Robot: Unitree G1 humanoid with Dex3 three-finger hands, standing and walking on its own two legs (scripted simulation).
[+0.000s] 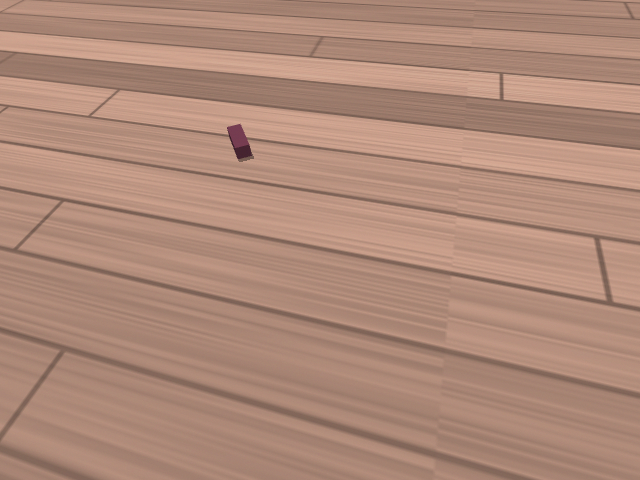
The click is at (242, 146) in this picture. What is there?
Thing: lying carton
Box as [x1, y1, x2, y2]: [227, 124, 251, 158]
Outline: 229,126 227,127 236,155 238,158 241,158 251,154 248,142 240,124
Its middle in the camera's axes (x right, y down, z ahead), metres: -0.42 -0.52 +2.06
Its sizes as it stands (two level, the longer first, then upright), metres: 0.198 0.074 0.070
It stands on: the floor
